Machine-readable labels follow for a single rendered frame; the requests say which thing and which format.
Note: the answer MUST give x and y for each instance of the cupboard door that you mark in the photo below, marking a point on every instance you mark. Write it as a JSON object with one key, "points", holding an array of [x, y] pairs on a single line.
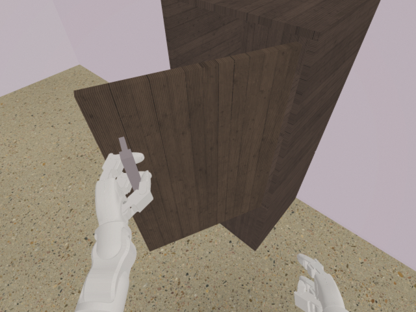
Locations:
{"points": [[208, 133]]}

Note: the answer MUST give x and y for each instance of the handle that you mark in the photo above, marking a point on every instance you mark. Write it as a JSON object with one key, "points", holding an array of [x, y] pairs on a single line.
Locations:
{"points": [[129, 164]]}

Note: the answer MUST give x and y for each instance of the right robot hand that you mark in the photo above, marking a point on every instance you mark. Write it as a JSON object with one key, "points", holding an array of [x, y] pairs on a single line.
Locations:
{"points": [[320, 294]]}

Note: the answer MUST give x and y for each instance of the left robot forearm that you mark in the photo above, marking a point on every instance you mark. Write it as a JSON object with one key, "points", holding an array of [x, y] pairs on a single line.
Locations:
{"points": [[113, 255]]}

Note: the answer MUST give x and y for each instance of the left robot hand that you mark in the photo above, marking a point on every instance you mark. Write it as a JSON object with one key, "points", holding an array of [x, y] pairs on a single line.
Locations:
{"points": [[110, 192]]}

